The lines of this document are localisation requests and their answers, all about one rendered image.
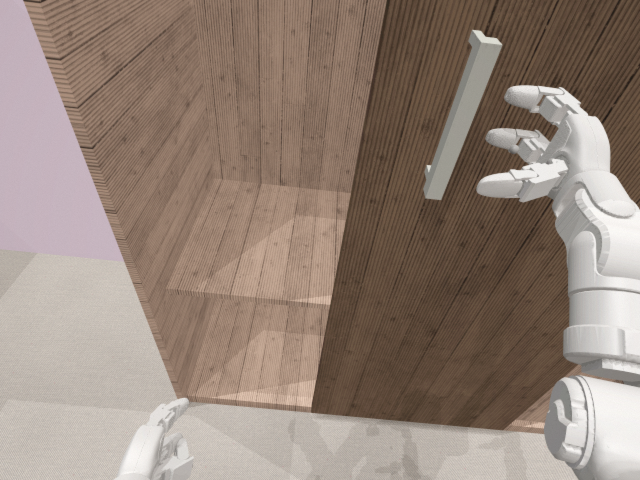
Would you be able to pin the robot right upper arm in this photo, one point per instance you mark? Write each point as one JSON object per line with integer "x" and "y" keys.
{"x": 594, "y": 426}

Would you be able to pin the wardrobe door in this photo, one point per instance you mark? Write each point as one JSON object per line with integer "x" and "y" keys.
{"x": 538, "y": 411}
{"x": 452, "y": 311}

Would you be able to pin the robot right forearm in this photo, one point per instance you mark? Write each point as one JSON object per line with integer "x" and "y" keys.
{"x": 600, "y": 226}

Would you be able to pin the right robot hand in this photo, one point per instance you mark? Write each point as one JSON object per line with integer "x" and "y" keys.
{"x": 579, "y": 145}

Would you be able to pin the handle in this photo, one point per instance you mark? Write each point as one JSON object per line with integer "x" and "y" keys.
{"x": 481, "y": 61}

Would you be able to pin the left robot hand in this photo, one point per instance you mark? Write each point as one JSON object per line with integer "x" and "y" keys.
{"x": 149, "y": 452}

